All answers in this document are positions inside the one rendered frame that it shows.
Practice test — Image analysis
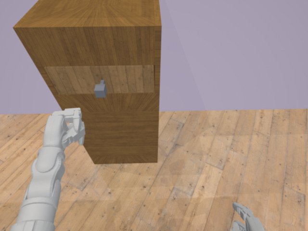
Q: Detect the drawer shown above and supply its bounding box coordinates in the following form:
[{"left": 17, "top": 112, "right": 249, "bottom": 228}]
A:
[{"left": 44, "top": 65, "right": 154, "bottom": 94}]

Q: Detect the handle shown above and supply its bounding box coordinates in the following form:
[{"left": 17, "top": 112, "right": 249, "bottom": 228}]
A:
[{"left": 94, "top": 80, "right": 107, "bottom": 98}]

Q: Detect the robot left forearm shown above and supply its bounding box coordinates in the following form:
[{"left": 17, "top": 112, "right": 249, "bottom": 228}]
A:
[{"left": 10, "top": 146, "right": 65, "bottom": 231}]

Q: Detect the cabinet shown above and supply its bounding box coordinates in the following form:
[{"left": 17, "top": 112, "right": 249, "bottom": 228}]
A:
[{"left": 13, "top": 0, "right": 162, "bottom": 164}]

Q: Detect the robot left hand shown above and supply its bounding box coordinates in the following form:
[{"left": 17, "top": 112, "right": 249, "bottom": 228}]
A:
[{"left": 43, "top": 108, "right": 85, "bottom": 152}]

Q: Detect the robot right hand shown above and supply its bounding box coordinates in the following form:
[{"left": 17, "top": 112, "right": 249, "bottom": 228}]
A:
[{"left": 230, "top": 202, "right": 265, "bottom": 231}]

